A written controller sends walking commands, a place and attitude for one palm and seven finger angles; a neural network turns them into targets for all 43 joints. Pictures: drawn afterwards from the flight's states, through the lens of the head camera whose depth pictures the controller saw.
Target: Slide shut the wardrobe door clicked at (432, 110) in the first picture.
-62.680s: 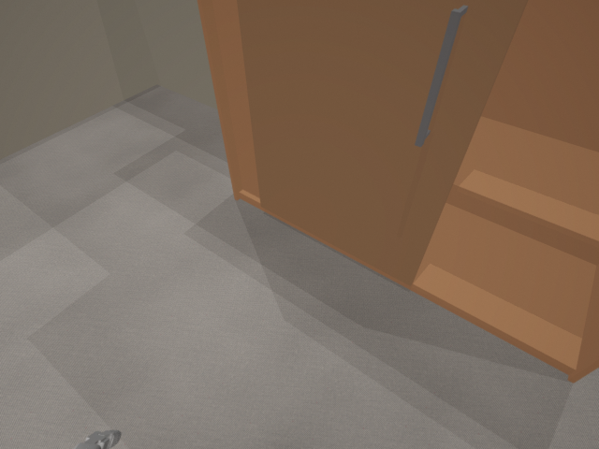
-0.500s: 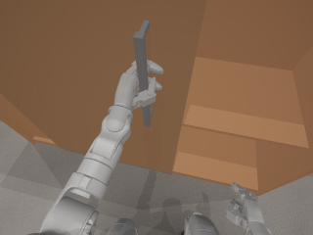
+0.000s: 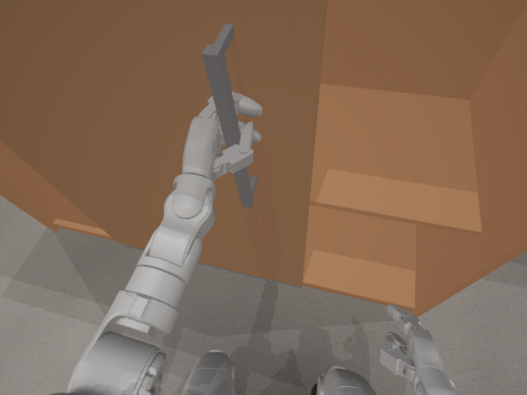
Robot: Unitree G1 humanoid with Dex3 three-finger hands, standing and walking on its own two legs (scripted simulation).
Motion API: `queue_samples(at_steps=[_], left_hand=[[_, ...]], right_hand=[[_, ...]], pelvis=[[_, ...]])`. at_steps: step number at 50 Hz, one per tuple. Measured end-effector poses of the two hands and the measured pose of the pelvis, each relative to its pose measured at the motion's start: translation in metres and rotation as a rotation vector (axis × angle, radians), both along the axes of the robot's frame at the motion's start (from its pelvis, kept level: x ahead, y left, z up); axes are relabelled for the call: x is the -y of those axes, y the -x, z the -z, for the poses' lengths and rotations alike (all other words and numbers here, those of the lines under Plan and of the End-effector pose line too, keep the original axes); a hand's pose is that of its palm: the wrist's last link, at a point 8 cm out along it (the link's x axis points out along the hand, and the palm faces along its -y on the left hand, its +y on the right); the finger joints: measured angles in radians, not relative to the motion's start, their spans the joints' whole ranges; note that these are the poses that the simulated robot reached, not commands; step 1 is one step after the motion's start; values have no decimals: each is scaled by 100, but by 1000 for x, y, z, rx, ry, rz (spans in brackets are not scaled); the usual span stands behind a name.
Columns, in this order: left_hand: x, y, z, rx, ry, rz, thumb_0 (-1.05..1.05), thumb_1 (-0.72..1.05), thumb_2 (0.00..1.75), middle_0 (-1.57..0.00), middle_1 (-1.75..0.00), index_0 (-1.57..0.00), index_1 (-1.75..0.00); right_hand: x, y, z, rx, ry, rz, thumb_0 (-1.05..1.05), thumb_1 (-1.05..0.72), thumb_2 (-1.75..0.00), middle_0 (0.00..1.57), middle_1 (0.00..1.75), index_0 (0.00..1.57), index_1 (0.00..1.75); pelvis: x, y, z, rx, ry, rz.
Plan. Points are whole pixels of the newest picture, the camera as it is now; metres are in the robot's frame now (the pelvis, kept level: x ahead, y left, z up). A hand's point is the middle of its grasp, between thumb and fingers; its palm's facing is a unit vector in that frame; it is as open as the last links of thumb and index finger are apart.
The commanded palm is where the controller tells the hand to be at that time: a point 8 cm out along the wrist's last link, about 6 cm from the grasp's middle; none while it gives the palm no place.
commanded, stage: step sideways, sliding the door along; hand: left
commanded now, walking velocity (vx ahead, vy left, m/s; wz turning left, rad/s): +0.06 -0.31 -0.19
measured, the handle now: (239, 137) +0.44 +0.09 +0.11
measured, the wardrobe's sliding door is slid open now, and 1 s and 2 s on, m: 0.39 0.00 0.00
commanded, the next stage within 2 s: stop walking and hold the door there in 1.18 s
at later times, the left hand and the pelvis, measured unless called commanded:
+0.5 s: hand (386, 175) +0.37 -0.11 +0.12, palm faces -0.11 -0.98 -0.14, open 5.0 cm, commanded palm +0.36 -0.13 +0.12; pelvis -0.03 -0.14 +0.01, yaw -3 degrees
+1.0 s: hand out of the picture +0.34 -0.31 +0.12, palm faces -0.14 -0.98 -0.12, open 5.2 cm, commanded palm +0.32 -0.33 +0.12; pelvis -0.06 -0.32 +0.01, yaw -5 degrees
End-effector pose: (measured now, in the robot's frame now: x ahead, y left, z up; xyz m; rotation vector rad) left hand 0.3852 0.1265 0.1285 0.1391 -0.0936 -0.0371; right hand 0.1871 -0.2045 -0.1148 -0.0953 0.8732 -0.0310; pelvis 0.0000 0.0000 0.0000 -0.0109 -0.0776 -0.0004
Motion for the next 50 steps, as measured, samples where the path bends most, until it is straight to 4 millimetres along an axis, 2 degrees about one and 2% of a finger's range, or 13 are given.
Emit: queue_samples(at_steps=[6,13,16,20,22,27,29,35,39,43,45,48,50], left_hand=[[39,6,0,-26,50,47,0,79,83,-47,-140,-45,-140],[87,11,-1,-39,31,123,0,81,82,-46,-140,-45,-140],[109,14,-1,-36,10,128,-1,80,82,-45,-140,-45,-140],[139,19,-1,-5,-17,96,-2,77,83,-45,-140,-45,-140],[156,22,-1,-10,-20,75,-2,76,84,-46,-140,-45,-140],[197,29,-1,-53,13,91,-2,78,84,-45,-140,-45,-140],[213,30,-1,-44,30,132,-1,80,84,-45,-140,-45,-140],[262,37,-1,-64,34,185,0,81,83,-45,-140,-40,-140],[296,43,-2,-70,6,187,-1,80,82,-45,-140,-38,-140],[331,47,-2,-35,-27,158,-2,77,83,-45,-140,-38,-140],[349,51,-2,-38,-39,135,-3,77,84,-45,-140,-38,-140],[376,55,-3,-68,-28,132,-2,78,84,-45,-140,-38,-140],[382,57,-2,-84,11,98,-1,79,85,-45,-140,-39,-140]], right_hand=[[32,15,-14,-8,69,27,1,-91,-89,20,30,20,30],[74,36,-23,-34,71,15,1,-91,-89,20,30,20,30],[94,42,-18,-42,54,21,1,-91,-89,20,30,20,30],[122,44,-1,-27,6,29,1,-91,-89,20,30,20,30],[136,45,5,-31,-1,45,1,-91,-89,20,30,20,30],[170,58,-8,-39,52,77,1,-91,-89,20,30,20,30],[184,63,-13,-28,78,90,1,-91,-89,20,30,20,30],[228,85,-23,-45,78,73,1,-91,-89,20,30,20,30],[258,97,-18,-65,62,72,1,-91,-89,20,30,20,30],[290,99,3,-45,11,71,1,-91,-89,20,30,20,30],[306,100,12,-46,1,85,1,-91,-89,20,30,20,30],[328,106,8,-67,22,116,1,-91,-89,20,30,20,30],[342,111,0,-71,38,125,1,-91,-89,20,30,20,30]], pelvis=[[18,5,-10,-44,-32,4],[55,17,-14,-23,-17,50],[77,19,-12,-16,1,72],[116,22,2,-1,10,67],[129,26,2,1,16,47],[150,32,-11,-31,-29,49],[158,35,-9,-34,-30,63],[198,49,-13,-11,-19,86],[232,53,-12,-11,5,105],[276,57,4,0,4,96],[291,60,5,10,18,73],[306,61,-5,-2,-17,80],[315,61,-11,-13,-31,84]])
